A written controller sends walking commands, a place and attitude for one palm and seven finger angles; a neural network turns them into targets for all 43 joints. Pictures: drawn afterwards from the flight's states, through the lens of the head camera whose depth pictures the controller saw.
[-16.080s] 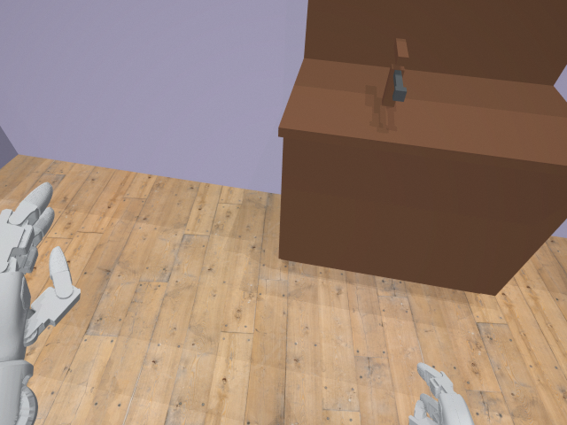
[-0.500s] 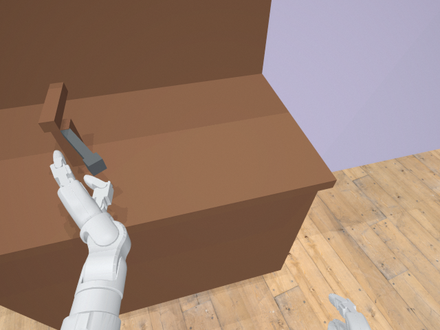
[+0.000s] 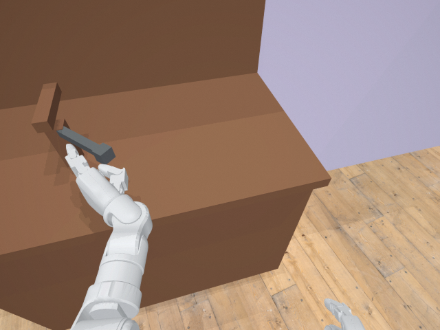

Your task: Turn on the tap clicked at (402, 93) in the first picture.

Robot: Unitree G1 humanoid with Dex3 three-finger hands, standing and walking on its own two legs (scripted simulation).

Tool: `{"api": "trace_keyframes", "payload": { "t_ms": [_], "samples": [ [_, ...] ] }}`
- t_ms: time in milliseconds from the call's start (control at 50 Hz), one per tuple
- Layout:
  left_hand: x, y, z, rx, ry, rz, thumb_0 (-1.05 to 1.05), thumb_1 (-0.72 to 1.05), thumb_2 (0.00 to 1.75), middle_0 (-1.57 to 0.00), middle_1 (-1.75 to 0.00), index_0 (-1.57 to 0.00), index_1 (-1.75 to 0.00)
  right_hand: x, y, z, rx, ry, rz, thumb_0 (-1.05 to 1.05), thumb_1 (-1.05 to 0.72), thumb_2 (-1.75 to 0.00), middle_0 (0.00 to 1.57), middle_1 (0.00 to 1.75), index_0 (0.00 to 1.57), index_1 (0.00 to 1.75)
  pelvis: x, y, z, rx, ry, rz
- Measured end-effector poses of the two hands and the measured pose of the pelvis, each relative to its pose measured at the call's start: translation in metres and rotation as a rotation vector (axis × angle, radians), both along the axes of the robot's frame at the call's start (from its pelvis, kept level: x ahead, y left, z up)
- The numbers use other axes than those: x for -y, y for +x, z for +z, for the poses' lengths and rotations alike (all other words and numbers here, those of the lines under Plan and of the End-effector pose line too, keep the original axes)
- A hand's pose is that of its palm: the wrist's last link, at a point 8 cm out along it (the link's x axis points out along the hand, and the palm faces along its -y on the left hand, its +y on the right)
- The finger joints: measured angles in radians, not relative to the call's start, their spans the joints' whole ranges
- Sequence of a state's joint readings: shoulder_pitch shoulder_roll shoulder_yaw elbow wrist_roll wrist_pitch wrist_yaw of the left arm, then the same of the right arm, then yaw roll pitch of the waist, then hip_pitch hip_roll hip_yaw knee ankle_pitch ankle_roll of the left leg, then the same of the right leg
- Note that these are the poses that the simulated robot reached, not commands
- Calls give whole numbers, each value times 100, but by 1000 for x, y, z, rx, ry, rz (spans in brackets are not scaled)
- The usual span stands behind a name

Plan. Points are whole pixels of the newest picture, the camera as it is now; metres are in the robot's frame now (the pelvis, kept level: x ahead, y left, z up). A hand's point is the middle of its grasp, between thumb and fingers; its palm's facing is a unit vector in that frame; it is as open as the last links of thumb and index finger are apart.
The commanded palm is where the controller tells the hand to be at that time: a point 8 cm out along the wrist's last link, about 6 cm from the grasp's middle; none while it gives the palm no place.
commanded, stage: push the lever round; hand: left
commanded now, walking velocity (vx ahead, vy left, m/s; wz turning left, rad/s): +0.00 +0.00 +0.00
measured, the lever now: (104, 154) +0.42 +0.25 +0.10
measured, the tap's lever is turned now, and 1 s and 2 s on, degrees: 43 69 71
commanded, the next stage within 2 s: lift the hand up off the lever in 0.82 s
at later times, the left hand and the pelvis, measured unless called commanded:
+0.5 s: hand (135, 161) +0.41 +0.19 +0.08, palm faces +0.82 -0.57 -0.09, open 7.9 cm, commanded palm +0.36 +0.21 +0.08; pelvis +0.00 -0.01 +0.00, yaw -1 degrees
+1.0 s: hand (135, 149) +0.44 +0.20 +0.08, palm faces +0.83 -0.55 -0.09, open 7.9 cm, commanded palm +0.39 +0.21 +0.08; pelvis +0.00 +0.00 -0.01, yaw -1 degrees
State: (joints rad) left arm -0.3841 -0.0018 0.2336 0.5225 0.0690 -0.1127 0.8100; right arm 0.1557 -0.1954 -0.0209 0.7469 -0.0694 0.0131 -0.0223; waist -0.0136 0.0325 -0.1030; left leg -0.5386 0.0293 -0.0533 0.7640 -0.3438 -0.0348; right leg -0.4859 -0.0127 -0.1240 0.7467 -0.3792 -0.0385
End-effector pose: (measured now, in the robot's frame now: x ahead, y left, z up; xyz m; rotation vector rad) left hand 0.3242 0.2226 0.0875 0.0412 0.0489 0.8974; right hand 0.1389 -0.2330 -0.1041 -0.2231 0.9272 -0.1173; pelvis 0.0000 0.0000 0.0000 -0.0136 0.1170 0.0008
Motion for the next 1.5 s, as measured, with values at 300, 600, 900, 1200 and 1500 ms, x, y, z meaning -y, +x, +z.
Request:
{"api": "trace_keyframes", "payload": {
  "t_ms": [300, 600, 900, 1200, 1500],
  "samples": [
    [17, 26, 1, -36, -5, 57, -1, 89, 92, -16, -15, -15, -15, 12, -24, -12, -83, 9, -23, 1, -90, -90, 20, 30, 21, 30, 5, 1, -4, -34, 2, -4],
    [18, 33, 2, -40, -2, 66, -1, 86, 91, -16, -15, -15, -15, 21, -46, -16, -124, 7, -60, 1, -91, -90, 20, 30, 21, 30, 9, 1, -4, -41, 4, -10],
    [16, 55, 2, -53, -4, 83, 1, 86, 90, -16, -15, -15, -15, 20, -61, -20, -151, 1, -76, 1, -91, -90, 20, 30, 21, 30, 6, -2, -8, -74, 4, -16],
    [2, 63, 8, -31, -11, 79, 2, 89, 90, -16, -15, -15, -15, 17, -87, -21, -224, 14, -111, 1, -91, -90, 20, 30, 21, 30, 1, 6, -5, -76, -1, -27],
    [-1, 50, 19, -25, -27, 70, 2, 90, 90, -16, -15, -15, -15, 8, -36, -6, -114, 9, -48, 1, -91, -90, 20, 30, 21, 30, -4, 12, 2, -35, -2, -18]
  ]
}}
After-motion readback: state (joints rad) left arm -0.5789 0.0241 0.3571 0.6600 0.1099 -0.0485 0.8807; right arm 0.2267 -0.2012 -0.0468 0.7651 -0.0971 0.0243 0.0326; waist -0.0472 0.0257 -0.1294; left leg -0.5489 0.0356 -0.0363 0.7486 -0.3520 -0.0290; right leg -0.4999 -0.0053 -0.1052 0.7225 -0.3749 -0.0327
